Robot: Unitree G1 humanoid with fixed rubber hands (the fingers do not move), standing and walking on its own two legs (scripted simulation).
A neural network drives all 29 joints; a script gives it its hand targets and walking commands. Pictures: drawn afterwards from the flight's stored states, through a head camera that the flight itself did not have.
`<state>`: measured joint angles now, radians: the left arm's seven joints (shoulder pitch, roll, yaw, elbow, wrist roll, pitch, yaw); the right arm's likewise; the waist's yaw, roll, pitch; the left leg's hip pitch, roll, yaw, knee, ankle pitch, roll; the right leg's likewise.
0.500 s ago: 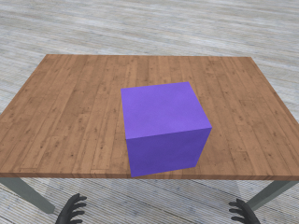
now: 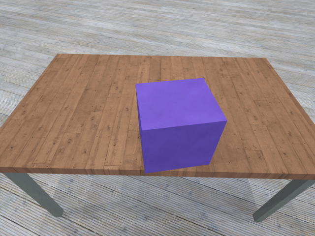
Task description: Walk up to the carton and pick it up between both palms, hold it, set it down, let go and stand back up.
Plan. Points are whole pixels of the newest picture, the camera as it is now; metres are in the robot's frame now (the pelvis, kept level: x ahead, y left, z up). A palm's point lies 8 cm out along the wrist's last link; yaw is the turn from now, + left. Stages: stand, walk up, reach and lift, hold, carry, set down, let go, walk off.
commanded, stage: stand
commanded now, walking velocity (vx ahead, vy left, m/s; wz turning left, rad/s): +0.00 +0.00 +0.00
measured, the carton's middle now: (173, 125) +0.45 -0.04 -0.01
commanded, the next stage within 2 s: none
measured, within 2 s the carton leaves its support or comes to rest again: neither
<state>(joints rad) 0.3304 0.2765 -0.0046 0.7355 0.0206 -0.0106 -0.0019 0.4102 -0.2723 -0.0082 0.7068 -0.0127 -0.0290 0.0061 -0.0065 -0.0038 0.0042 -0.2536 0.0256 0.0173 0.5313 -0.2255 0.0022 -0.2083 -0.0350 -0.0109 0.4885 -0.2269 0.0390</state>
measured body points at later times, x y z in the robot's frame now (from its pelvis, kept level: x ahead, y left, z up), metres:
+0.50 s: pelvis +0.00 +0.00 +0.00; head -0.01 +0.01 +0.45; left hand +0.06 +0.26 -0.13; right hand +0.05 -0.27 -0.12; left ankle +0.04 +0.12 -0.74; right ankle +0.03 -0.15 -0.74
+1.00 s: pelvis +0.01 -0.01 +0.00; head +0.00 +0.00 +0.45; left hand +0.09 +0.26 -0.12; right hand +0.08 -0.27 -0.12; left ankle +0.04 +0.12 -0.74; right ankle +0.03 -0.15 -0.74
